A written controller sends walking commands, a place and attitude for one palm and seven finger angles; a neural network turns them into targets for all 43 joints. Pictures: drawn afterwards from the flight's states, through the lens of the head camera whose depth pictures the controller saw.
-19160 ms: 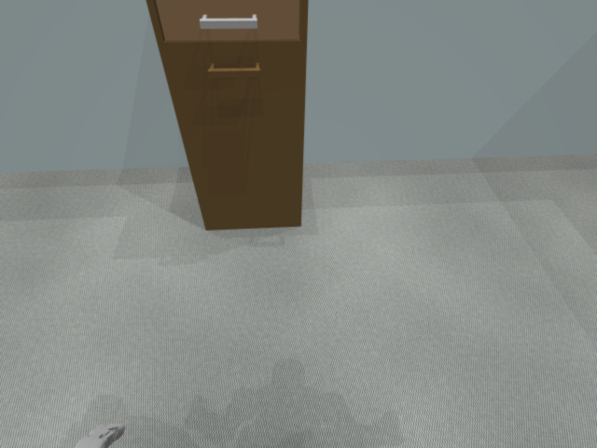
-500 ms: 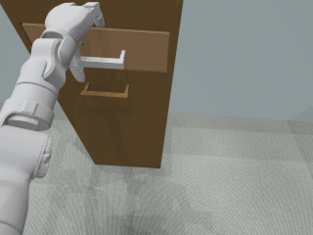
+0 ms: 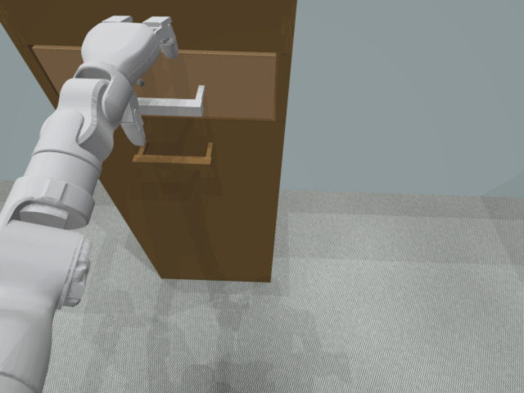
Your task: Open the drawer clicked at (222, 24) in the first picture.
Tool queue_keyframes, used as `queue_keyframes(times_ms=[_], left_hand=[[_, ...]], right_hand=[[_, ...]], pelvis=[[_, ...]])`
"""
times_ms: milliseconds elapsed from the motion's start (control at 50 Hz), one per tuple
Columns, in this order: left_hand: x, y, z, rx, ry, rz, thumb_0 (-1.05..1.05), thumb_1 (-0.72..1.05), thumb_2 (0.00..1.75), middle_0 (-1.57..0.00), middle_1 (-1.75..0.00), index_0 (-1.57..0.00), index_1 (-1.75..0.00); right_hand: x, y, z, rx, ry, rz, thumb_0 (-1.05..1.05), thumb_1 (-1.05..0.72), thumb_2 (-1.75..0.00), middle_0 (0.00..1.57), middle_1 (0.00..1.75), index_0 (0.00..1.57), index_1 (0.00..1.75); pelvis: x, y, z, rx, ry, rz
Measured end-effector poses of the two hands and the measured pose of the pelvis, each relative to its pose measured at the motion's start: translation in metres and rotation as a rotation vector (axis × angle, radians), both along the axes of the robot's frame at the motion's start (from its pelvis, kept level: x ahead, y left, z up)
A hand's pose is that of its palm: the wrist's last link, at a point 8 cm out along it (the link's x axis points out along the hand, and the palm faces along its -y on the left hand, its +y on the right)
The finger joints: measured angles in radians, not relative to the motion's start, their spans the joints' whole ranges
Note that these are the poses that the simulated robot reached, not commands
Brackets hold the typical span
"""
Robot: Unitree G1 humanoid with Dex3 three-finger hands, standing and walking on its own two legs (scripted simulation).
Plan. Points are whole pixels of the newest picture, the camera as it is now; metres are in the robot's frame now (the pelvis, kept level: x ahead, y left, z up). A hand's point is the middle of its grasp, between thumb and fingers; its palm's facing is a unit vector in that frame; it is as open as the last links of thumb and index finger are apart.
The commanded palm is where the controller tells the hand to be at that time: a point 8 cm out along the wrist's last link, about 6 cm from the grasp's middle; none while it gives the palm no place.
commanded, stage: move the hooked fingers above the handle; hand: left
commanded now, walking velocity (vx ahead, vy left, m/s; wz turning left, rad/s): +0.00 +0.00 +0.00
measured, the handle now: (158, 98) +0.56 +0.17 +0.14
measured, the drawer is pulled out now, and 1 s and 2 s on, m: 0.00 0.00 0.00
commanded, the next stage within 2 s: lift the fingers back up to retry in 0.90 s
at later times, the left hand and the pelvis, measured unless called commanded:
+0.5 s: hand (155, 91) +0.51 +0.15 +0.19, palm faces +0.07 -0.07 -0.99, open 13.8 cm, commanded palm +0.51 +0.18 +0.25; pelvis +0.00 -0.01 +0.00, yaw -1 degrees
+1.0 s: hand (143, 113) +0.48 +0.17 +0.16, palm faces -0.07 +0.00 -1.00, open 13.8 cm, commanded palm +0.50 +0.18 +0.25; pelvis +0.00 -0.02 +0.00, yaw -1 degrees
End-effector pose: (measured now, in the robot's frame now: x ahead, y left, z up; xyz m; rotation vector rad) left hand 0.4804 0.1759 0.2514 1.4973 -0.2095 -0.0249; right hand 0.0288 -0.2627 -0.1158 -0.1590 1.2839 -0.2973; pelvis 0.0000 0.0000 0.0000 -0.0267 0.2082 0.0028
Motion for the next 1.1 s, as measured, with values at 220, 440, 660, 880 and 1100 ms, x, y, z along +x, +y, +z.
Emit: queue_keyframes(times_ms=[220, 440, 660, 880, 1100], left_hand=[[0.014, -0.001, 0.018, 0.028, 0.114, 0.246, 0.00, -0.49, 0.30, -0.35, -1.22, -0.36, -1.28], [-0.002, -0.023, -0.034, 0.046, 0.160, -0.059, 0.00, -0.49, 0.30, -0.32, -1.20, -0.33, -1.21], [0.017, -0.016, 0.018, 0.011, 0.016, 0.157, -0.01, -0.49, 0.30, -0.40, -1.25, -0.44, -1.30], [0.003, 0.001, -0.016, 0.063, 0.244, 0.191, 0.00, -0.49, 0.30, -0.33, -1.21, -0.35, -1.23], [-0.007, -0.008, -0.004, 0.026, 0.037, 0.007, 0.00, -0.49, 0.30, -0.32, -1.20, -0.33, -1.20]], right_hand=[[-0.017, -0.008, 0.001, 0.011, 0.021, -0.064, 0.01, -0.91, -0.90, 0.20, 0.30, 0.20, 0.30], [-0.021, -0.016, 0.006, -0.042, -0.006, -0.060, 0.00, -0.90, -0.90, 0.20, 0.30, 0.20, 0.30], [-0.012, -0.011, -0.005, 0.023, 0.019, -0.046, 0.00, -0.90, -0.90, 0.20, 0.30, 0.20, 0.30], [-0.004, -0.023, 0.007, -0.012, -0.062, -0.080, 0.00, -0.90, -0.90, 0.20, 0.30, 0.20, 0.30], [0.001, -0.035, 0.005, -0.043, -0.005, -0.005, 0.00, -0.91, -0.90, 0.20, 0.30, 0.20, 0.30]], pelvis=[[-0.002, -0.004, 0.002, 0.006, -0.004, -0.024], [-0.006, -0.009, 0.001, 0.005, -0.005, -0.024], [-0.001, -0.012, 0.001, 0.007, 0.018, -0.026], [-0.004, -0.021, 0.005, 0.017, -0.032, -0.042], [-0.001, -0.021, 0.002, 0.010, -0.008, 0.006]])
